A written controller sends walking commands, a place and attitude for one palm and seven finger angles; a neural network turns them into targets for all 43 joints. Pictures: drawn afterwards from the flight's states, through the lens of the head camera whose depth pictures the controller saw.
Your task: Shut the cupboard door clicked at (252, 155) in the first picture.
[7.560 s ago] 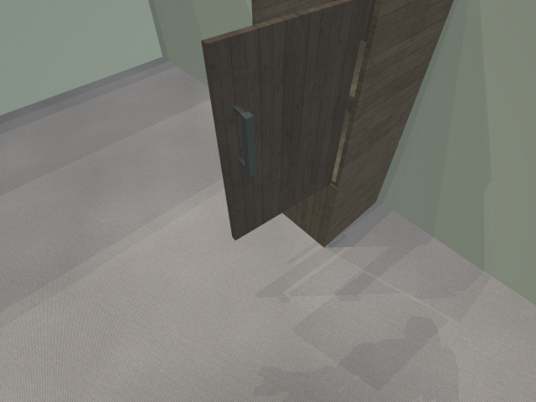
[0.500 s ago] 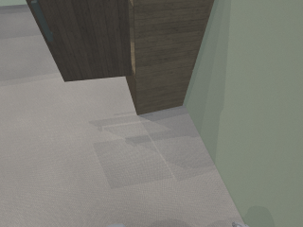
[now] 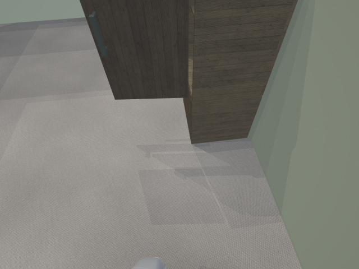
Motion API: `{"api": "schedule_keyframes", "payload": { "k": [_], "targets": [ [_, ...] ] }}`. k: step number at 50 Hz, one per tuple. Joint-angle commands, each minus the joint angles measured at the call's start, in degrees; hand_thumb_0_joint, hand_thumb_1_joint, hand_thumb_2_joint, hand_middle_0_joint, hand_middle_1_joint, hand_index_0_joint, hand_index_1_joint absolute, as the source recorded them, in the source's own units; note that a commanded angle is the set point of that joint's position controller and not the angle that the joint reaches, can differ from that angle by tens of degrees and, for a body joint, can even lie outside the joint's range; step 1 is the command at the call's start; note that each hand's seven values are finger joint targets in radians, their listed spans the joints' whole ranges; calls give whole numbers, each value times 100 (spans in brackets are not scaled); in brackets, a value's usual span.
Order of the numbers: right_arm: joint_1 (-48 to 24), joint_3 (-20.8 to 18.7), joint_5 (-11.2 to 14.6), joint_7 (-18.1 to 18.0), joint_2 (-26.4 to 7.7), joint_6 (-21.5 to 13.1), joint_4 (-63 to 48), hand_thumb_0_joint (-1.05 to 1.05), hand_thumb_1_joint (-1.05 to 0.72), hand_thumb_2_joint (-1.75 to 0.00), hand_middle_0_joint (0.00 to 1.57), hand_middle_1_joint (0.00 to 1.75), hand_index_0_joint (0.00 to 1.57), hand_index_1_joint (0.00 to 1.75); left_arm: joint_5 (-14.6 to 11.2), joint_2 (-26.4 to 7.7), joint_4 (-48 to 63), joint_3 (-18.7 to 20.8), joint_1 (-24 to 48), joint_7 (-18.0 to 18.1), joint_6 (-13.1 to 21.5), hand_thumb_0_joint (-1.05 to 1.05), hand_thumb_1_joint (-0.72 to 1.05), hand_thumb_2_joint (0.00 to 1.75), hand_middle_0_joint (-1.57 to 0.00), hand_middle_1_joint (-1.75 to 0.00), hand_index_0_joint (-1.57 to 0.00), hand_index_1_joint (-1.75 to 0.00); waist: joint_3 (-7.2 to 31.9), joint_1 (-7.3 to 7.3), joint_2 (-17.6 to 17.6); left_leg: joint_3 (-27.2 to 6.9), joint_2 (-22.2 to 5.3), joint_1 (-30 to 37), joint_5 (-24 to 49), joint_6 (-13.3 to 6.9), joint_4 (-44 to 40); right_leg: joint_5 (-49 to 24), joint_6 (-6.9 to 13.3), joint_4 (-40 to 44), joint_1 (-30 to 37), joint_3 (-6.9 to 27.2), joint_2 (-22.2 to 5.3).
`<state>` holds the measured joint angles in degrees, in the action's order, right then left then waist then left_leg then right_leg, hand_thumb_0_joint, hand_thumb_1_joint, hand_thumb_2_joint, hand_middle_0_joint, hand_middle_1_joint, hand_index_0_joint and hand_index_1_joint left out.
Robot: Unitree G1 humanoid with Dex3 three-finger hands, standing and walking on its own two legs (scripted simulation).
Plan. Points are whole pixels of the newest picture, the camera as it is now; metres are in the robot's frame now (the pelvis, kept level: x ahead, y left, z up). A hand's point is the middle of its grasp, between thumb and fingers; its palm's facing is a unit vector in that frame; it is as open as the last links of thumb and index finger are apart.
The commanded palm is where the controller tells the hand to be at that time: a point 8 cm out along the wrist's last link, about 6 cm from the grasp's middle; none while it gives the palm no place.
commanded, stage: take the last steps up to it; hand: left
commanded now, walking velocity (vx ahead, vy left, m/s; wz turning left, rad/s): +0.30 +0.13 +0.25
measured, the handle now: (99, 34) +0.92 +0.38 +0.03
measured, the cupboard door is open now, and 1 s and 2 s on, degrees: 84 84 84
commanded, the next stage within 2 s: come to a stop and stand still in 1.30 s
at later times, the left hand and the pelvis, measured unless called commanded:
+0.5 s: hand out of the picture +0.13 +0.24 -0.16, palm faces +0.11 -0.97 -0.20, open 7.4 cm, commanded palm none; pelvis +0.09 +0.05 +0.01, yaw +5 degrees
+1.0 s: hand (98, 238) +0.21 +0.25 -0.18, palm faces +0.21 -0.97 -0.16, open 7.3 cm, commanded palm none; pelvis +0.27 +0.08 +0.00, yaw +6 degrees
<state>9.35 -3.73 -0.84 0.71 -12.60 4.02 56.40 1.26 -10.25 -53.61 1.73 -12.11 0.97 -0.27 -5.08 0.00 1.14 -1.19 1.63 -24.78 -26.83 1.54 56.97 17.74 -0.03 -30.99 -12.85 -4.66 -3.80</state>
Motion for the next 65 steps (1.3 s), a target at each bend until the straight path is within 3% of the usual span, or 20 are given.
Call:
{"api": "schedule_keyframes", "payload": {
  "k": [1, 5, 9, 10, 11, 12, 19, 25, 28, 29, 30, 31, 33, 37, 45, 48, 49, 51, 57, 65],
  "targets": [
    [-324, -41, -1, 37, -273, -207, -460, 0, -90, -90, 20, 30, 20, 30, 32, -1141, 177, 352, -495, 33, 189, 0, 90, 90, -20, -30, -20, -30, 419, 280, -1161, 257, -238, -453, 75, 128, -267, -1625, 745, 1436, 909, 1042, -1477],
    [-591, -4, -6, 116, -218, -325, -521, 0, -90, -90, 20, 30, 20, 30, 66, -1283, -95, 443, -823, -25, 239, 0, 90, 90, -20, -30, -20, -30, 269, 449, -1154, 445, -319, -303, 54, 63, -1343, -464, 824, 1630, 1013, 1165, -1721],
    [360, 18, -24, 61, -274, -471, -219, 0, -90, -90, 20, 30, 20, 30, 12, -1224, -161, 450, -459, -86, 188, 0, 90, 90, -20, -30, -20, -30, 404, -60, -680, 841, -66, 1833, 1053, -52, -3328, 260, 350, 851, -260, 429, -1268],
    [866, -71, -46, -5, -665, -517, -89, 0, -90, -90, 20, 30, 20, 30, -32, -978, -58, 399, -362, -131, 156, 0, 90, 90, -20, -30, -20, -30, 622, -302, 352, -11, -655, 2786, 629, -321, -3698, 598, 76, -160, -1154, 22, -825],
    [1521, -216, -130, -65, -1246, -519, 13, 0, -90, -90, 20, 30, 20, 30, -54, -582, 170, 304, -180, -178, 146, 0, 90, 90, -20, -30, -20, -30, 660, -574, 1892, -2006, -2061, 3242, 121, -975, -4304, 1586, -223, -1835, -2317, -661, -63],
    [1888, -211, -116, -121, -1322, -486, 88, 0, -90, -90, 20, 30, 20, 30, 7, -604, 394, 229, 381, -160, 157, 0, 90, 90, -20, -30, -20, -30, 407, -730, 1274, -2571, -2511, 2866, -64, -1458, -4561, 1727, -101, -2747, -2758, -110, -113],
    [1217, 63, -56, -205, -550, -774, 173, 0, -90, -90, 20, 30, 20, 30, 9, -416, -87, 153, 145, -251, 167, 0, 90, 90, -20, -30, -20, -30, 271, -59, 513, -529, -1556, 2204, 2522, -1198, -4527, 14, -83, -2473, -2095, 168, -337],
    [1353, 31, -78, -177, -573, -725, 447, 0, -90, -90, 20, 30, 20, 30, -2, -354, 56, 140, 532, -259, 151, 0, 90, 90, -20, -30, -20, -30, -99, -85, 437, -309, -1598, 1586, 1956, -1171, -4482, -199, -68, -923, -1028, -135, -91],
    [1254, 50, -52, -170, -465, -700, 512, 0, -90, -90, 20, 30, 20, 30, 18, -548, -176, 253, -215, -246, 215, 0, 90, 90, -20, -30, -20, -30, 55, 302, 99, 3, -1169, 983, 1609, -833, -3495, -552, 41, -50, 529, -214, 130],
    [1203, 66, -6, -149, -325, -720, 482, 0, -90, -90, 20, 30, 20, 30, 34, -838, -373, 349, -932, -215, 275, 0, 90, 90, -20, -30, -20, -30, 330, 622, -408, 362, -747, 313, 1358, -610, -2323, -199, 233, 352, 1633, 474, -328],
    [1348, 82, 42, -107, -87, -729, 356, 0, -90, -90, 20, 30, 20, 30, 39, -1371, -588, 471, -1615, -159, 323, 0, 90, 90, -20, -30, -20, -30, 680, 761, -1713, 883, -66, -841, 104, -302, -730, 393, 842, 1204, 2541, 2421, -1748],
    [1060, 61, 28, -99, -227, -686, 190, 0, -90, -90, 20, 30, 20, 30, -39, -1503, -555, 488, -1785, -108, 303, 0, 90, 90, -20, -30, -20, -30, 667, 829, -1852, 468, -176, -1119, -937, -290, 624, 1346, 1298, 2047, 2062, 3512, -2385],
    [542, -5, -18, -68, -221, -637, 136, 0, -90, -90, 20, 30, 20, 30, -42, -978, -337, 369, -924, -28, 297, 0, 90, 90, -20, -30, -20, -30, -66, 478, -1310, -57, -704, -1402, 164, -271, 1195, 1826, 1189, 2304, 795, 2973, -2112],
    [905, 24, -69, 18, 215, -511, 386, 0, -90, -90, 20, 30, 20, 30, -1, -461, -337, 272, -612, -36, 479, 0, 90, 90, -20, -30, -20, -30, 223, 40, -720, 304, -831, -435, 1102, -16, 8, -237, 807, 2282, 95, 989, -1350],
    [39, 39, -52, 142, 117, -636, -106, 0, -90, -90, 20, 30, 20, 30, 13, -841, -648, 327, -821, -111, 483, 0, 90, 90, -20, -30, -20, -30, 158, 231, -868, 689, -548, -117, 1413, -2, -2167, -617, 818, 1958, 615, 600, -1343],
    [431, 23, -62, 93, -86, -705, 12, 0, -90, -90, 20, 30, 20, 30, -5, -842, -697, 326, -712, -107, 407, 0, 90, 90, -20, -30, -20, -30, 103, -96, -560, 911, -344, 1209, 1636, -75, -2935, -533, 607, 1303, -57, 337, -1126],
    [978, -29, -80, 42, -335, -751, 155, 0, -90, -90, 20, 30, 20, 30, -10, -741, -653, 304, -677, -125, 383, 0, 90, 90, -20, -30, -20, -30, 357, -348, -135, 695, -444, 2123, 1420, -194, -3164, -737, 462, 345, -483, 116, -847],
    [2265, -219, -156, -131, -1260, -740, 386, 0, -90, -90, 20, 30, 20, 30, -48, -317, -297, 184, -591, -162, 398, 0, 90, 90, -20, -30, -20, -30, 1049, -734, 1488, -2251, -2520, 3483, 1371, -1257, -4135, 1588, 81, -2840, -2240, -355, 297],
    [984, 67, -66, -216, -373, -855, 131, 0, -90, -90, 20, 30, 20, 30, 17, -187, -436, 167, -436, -203, 243, 0, 90, 90, -20, -30, -20, -30, 373, -22, 478, -521, -1868, 1586, 2206, -1048, -4539, 138, 46, -3267, -1986, 327, -367],
    [1028, 35, -91, -191, -482, -737, 307, 0, -90, -90, 20, 30, 20, 30, 27, -153, -227, 135, -15, -193, 169, 0, 90, 90, -20, -30, -20, -30, 300, -9, 491, 94, -1678, 1422, 2296, -1068, -4256, -220, 25, -777, -702, -116, -31]
  ]
}}
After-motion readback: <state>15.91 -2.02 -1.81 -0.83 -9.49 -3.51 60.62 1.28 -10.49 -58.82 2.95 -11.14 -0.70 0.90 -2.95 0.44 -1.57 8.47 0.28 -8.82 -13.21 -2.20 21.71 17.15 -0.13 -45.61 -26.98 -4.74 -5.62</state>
